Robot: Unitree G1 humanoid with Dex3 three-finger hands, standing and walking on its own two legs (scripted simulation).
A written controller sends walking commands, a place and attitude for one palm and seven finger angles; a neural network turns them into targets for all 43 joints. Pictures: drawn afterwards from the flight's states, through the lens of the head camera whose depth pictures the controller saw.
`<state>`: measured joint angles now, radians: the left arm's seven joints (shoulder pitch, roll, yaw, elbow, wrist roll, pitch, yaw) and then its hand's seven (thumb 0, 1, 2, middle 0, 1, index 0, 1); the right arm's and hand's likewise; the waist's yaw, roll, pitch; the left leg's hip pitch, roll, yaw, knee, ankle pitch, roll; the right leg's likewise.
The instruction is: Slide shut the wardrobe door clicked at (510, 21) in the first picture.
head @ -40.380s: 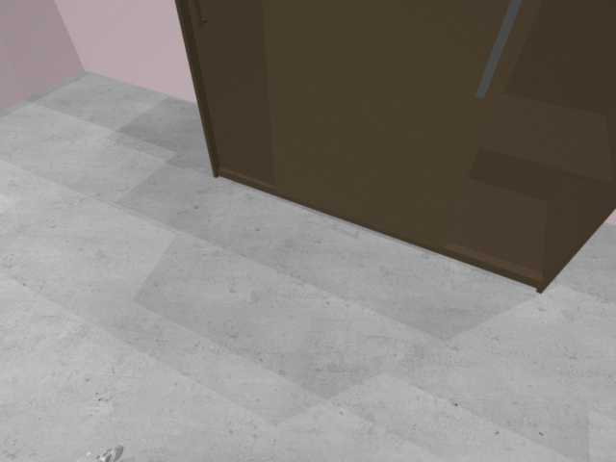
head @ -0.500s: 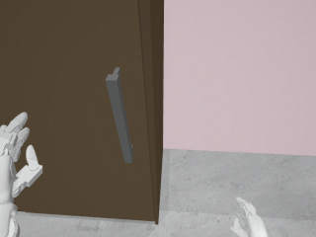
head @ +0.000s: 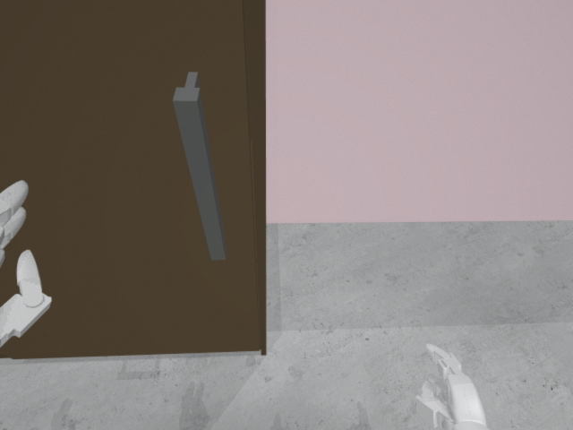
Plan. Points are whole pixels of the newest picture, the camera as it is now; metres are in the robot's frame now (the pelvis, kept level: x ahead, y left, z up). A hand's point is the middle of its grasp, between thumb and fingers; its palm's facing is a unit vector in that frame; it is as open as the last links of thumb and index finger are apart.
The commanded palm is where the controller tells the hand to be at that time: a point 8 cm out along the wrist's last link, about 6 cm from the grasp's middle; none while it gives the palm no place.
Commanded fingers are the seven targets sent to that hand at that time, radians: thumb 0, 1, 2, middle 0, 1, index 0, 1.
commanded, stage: step back with the hand held close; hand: left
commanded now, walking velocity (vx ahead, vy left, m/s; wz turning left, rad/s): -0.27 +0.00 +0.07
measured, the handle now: (208, 183) +0.40 +0.14 +0.12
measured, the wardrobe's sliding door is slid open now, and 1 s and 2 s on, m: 0.00 0.00 0.00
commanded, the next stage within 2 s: stop stepping back and stand still in 0.68 s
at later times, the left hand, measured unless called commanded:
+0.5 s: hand out of the picture +0.10 +0.27 +0.18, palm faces +0.50 -0.74 -0.45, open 7.4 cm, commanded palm +0.02 +0.30 +0.18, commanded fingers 0.00 0.90 0.90 -0.20 -0.30 -0.20 -0.30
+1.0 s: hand out of the picture -0.05 +0.26 +0.19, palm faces +0.48 -0.77 -0.42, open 7.4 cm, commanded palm -0.10 +0.29 +0.18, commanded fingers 0.00 0.90 0.90 -0.20 -0.30 -0.20 -0.30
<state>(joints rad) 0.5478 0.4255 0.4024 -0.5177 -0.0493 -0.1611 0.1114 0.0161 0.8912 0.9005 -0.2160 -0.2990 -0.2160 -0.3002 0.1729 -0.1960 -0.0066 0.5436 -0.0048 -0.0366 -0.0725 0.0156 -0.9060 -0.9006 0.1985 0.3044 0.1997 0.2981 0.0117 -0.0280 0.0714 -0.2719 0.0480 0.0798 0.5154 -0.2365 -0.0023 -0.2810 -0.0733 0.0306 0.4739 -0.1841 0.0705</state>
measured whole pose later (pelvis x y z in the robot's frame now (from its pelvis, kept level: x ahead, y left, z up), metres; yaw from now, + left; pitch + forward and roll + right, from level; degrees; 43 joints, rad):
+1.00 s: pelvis -0.23 -0.01 +0.00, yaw +3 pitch +0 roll -2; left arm 0.54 0.44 0.44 -0.57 -0.04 -0.22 0.15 0.01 0.89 0.90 -0.22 -0.30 -0.22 -0.30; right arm 0.21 -0.13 0.03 0.58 -0.01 -0.15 -0.04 0.01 -0.90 -0.90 0.20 0.30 0.20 0.30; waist 0.00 -0.03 -0.01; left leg -0.41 0.05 0.03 0.45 -0.16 0.01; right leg -0.21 0.04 -0.07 0.61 -0.48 -0.02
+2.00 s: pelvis -0.29 -0.02 -0.02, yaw +8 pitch +0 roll +0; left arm 0.28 0.15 0.03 0.73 0.01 0.03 0.01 -0.05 0.99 0.90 -0.21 -0.30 -0.21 -0.30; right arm 0.28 -0.19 0.01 0.86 -0.03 0.02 -0.01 0.01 -0.91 -0.90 0.20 0.30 0.20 0.30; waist -0.01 -0.03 0.05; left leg -0.40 0.00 -0.01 0.78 -0.44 0.00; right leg -0.40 0.03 -0.02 0.69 -0.29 -0.04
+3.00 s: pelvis -0.27 +0.00 +0.01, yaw +6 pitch -1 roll +0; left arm 0.25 0.14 0.00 1.17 0.01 0.01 0.03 0.01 0.91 0.90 -0.20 -0.30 -0.20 -0.30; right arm 0.32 -0.12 0.00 1.13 -0.01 0.00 -0.05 0.01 -0.91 -0.90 0.20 0.30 0.20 0.30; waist -0.01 0.01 0.05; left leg -0.12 -0.03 0.05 0.40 -0.26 0.05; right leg -0.22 0.03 0.02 0.38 -0.15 -0.02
